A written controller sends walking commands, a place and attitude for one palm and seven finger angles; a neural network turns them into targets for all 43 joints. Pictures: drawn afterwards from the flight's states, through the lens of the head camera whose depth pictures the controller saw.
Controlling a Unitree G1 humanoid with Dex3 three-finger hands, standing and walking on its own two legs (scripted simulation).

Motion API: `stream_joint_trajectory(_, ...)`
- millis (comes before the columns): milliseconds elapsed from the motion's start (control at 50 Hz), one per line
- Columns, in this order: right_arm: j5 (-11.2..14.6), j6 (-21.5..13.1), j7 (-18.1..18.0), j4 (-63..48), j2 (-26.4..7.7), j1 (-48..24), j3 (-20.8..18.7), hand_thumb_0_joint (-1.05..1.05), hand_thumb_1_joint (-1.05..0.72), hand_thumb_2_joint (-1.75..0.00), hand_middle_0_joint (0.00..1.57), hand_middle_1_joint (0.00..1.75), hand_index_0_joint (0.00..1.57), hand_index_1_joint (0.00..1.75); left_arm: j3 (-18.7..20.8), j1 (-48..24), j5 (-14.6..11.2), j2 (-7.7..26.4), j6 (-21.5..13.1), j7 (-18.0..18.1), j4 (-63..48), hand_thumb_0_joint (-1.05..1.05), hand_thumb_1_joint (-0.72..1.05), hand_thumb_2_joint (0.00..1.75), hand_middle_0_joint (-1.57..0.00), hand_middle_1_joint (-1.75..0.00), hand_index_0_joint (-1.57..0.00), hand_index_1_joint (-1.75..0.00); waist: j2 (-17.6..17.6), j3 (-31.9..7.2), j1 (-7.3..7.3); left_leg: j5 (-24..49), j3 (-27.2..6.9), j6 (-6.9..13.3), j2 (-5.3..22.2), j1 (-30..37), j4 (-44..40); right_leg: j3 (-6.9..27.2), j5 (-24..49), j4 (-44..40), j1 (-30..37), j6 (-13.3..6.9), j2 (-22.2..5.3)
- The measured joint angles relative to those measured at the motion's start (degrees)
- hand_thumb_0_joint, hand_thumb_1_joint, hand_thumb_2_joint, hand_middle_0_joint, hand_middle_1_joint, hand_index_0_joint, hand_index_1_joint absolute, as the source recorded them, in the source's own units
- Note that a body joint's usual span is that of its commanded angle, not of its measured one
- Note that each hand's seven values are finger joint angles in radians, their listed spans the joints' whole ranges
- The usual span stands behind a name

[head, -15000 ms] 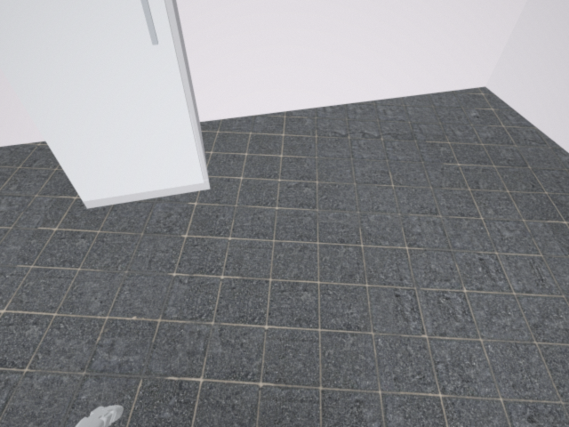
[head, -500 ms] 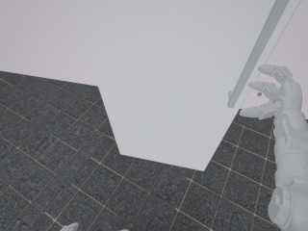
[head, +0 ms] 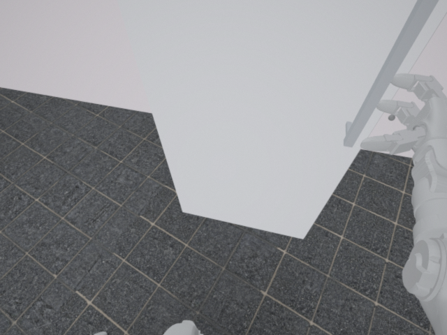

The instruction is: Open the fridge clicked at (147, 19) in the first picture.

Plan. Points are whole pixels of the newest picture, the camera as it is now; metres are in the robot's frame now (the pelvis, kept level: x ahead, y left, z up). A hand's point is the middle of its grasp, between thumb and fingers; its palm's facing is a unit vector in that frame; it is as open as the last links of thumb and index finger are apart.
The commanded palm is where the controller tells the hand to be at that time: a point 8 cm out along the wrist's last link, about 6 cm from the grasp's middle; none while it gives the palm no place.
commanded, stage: feel for the door with the fingertips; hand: right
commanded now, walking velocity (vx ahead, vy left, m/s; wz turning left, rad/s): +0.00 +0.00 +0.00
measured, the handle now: (406, 27) +0.54 -0.19 +0.26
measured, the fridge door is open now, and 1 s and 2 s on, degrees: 0 0 0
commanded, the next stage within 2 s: slide the fingers in behind the handle in 0.14 s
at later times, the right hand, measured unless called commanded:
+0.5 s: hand (385, 112) +0.50 -0.21 +0.14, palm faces +0.08 +1.00 -0.01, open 13.8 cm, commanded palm +0.47 -0.25 +0.14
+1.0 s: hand (368, 114) +0.49 -0.18 +0.14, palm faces +0.10 +0.99 +0.00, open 14.0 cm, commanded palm +0.46 -0.22 +0.14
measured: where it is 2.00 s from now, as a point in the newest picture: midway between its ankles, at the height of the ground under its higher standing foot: outside the picture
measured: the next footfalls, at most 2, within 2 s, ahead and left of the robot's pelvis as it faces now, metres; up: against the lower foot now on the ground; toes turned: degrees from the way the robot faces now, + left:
none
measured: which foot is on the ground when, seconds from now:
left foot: down 0.00-1.00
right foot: down 0.00-1.00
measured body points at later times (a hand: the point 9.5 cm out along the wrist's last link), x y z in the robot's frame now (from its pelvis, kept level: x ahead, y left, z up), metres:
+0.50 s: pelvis +0.01 -0.01 +0.00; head +0.07 -0.01 +0.44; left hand +0.02 +0.26 -0.12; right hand +0.49 -0.26 +0.14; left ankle +0.04 +0.14 -0.71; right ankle -0.01 -0.13 -0.71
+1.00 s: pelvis +0.02 +0.00 +0.00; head +0.07 +0.01 +0.45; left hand +0.08 +0.26 -0.11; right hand +0.47 -0.23 +0.14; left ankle +0.04 +0.14 -0.71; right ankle -0.01 -0.13 -0.71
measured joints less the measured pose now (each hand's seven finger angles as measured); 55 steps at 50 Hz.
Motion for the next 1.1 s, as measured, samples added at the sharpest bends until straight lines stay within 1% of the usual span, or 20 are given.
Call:
stream_joint_trajectory(120,-1.42,-0.15,-0.51,2.35,-1.95,-2.91,-0.84,-0.01,0.5,-0.3,0.3,1.2,0.3,1.2,0.09,0.9,0.51,0.14,-0.11,-0.08,0.08,0.01,0.91,0.9,-0.2,-0.3,-0.21,-0.3,0.22,0.17,1.54,0.22,-0.19,-0.08,-0.07,-2.17,0.5,-0.12,-0.07,0.88,-2.25,-0.12,-0.07)
stream_joint_trajectory(180,-1.45,-1.02,-0.44,2.36,-2.04,-2.84,-1.47,-0.01,0.5,-0.3,0.32,1.21,0.32,1.22,0.25,1.89,0.68,0.03,0.0,-0.27,0.13,0.0,0.91,0.9,-0.2,-0.3,-0.2,-0.3,0.16,-0.1,1.6,0.28,-0.44,-0.17,-0.16,-2.74,0.52,-0.36,-0.21,1.04,-2.77,-0.19,-0.14)
stream_joint_trajectory(280,-1.63,-0.96,-0.4,3.06,-2.19,-3.61,-1.34,-0.01,0.5,-0.3,0.35,1.24,0.35,1.25,0.01,2.79,0.81,-0.33,0.39,-0.56,0.62,0.0,0.91,0.9,-0.2,-0.3,-0.2,-0.3,0.03,-0.28,1.62,0.16,-0.26,-0.31,-0.09,-2.95,0.54,-0.14,-0.43,1.39,-3.25,-0.31,-0.07)
stream_joint_trajectory(380,-1.4,-0.64,-1.03,2.36,-1.65,-3.18,-0.83,-0.01,0.5,-0.3,0.35,1.24,0.35,1.25,-0.06,3.02,0.94,-0.8,0.44,-0.93,0.45,0.01,0.91,0.9,-0.2,-0.3,-0.21,-0.3,-0.04,-0.66,1.43,0.11,-0.28,-0.37,-0.08,-2.91,0.46,-0.15,-0.58,1.48,-3.27,-0.37,-0.06)
stream_joint_trajectory(480,-0.92,-0.48,-1.61,0.04,-0.13,-1.07,-0.44,-0.01,0.5,-0.3,0.33,1.23,0.33,1.23,0.09,2.66,0.89,-1.09,0.46,-1.32,-0.14,0.0,0.91,0.9,-0.2,-0.3,-0.21,-0.3,-0.23,-1.05,0.99,-0.1,-0.55,-0.44,-0.16,-2.24,0.34,-0.43,-0.88,1.31,-2.43,-0.4,-0.12)
stream_joint_trajectory(580,-0.79,0.0,-2.4,-1.73,2.14,0.32,0.42,-0.01,0.5,-0.3,0.32,1.21,0.31,1.21,0.13,1.59,0.76,-1.22,0.38,-1.35,-0.72,0.0,0.91,0.9,-0.2,-0.3,-0.21,-0.3,-0.43,-1.03,0.53,-0.49,-0.65,-0.49,-0.13,-1.43,0.38,-0.53,-1.19,1.14,-1.49,-0.43,-0.09)
stream_joint_trajectory(700,-0.91,0.15,-4.42,-6.23,5.09,3.26,1.23,-0.01,0.5,-0.3,0.31,1.21,0.3,1.2,0.52,0.39,0.69,-1.49,0.31,-1.62,-1.52,0.0,0.91,0.9,-0.2,-0.3,-0.21,-0.3,-0.63,-1.25,-0.23,-0.83,-0.98,-0.44,-0.23,-0.31,0.13,-0.9,-1.33,0.29,0.08,-0.29,-0.16)
stream_joint_trajectory(780,-0.97,0.93,-5.52,-7.11,6.56,3.98,1.74,-0.01,0.5,-0.3,0.31,1.21,0.3,1.2,0.49,-0.43,0.6,-1.58,0.5,-1.69,-1.5,0.0,0.91,0.9,-0.2,-0.3,-0.2,-0.3,-0.79,-1.27,-0.68,-1.07,-0.84,-0.31,-0.28,0.72,-0.14,-0.8,-1.33,-0.33,1.21,-0.15,-0.19)
stream_joint_trajectory(880,-1.27,1.35,-6.31,-8.17,6.96,4.89,1.76,-0.01,0.5,-0.3,0.3,1.2,0.3,1.2,0.48,-1.21,0.58,-1.69,0.68,-1.55,-1.73,0.0,0.91,0.9,-0.2,-0.3,-0.2,-0.3,-0.81,-1.2,-0.92,-1.15,-0.74,-0.04,-0.43,1.58,-0.46,-0.73,-1.12,-1.11,2.27,0.1,-0.33)
stream_joint_trajectory(960,-0.68,1.31,-6.12,-8.43,7.29,5.03,2.22,-0.01,0.5,-0.3,0.3,1.2,0.3,1.2,0.6,-1.43,0.46,-1.58,0.68,-1.39,-1.48,0.0,0.91,0.9,-0.2,-0.3,-0.2,-0.3,-0.85,-0.99,-1.29,-1.14,-0.54,0.12,-0.49,2.19,-0.73,-0.55,-0.92,-1.57,2.9,0.27,-0.39)
stream_joint_trajectory(1100,-0.68,1.38,-5.93,-6.54,6.9,3.9,2.65,-0.01,0.5,-0.3,0.3,1.2,0.3,1.2,0.64,-1.53,0.38,-1.13,0.73,-0.98,-1.02,0.0,0.91,0.9,-0.2,-0.3,-0.2,-0.3,-0.73,-0.58,-1.2,-0.95,-0.17,0.32,-0.42,2.38,-0.87,-0.15,-0.46,-1.92,3.0,0.45,-0.31)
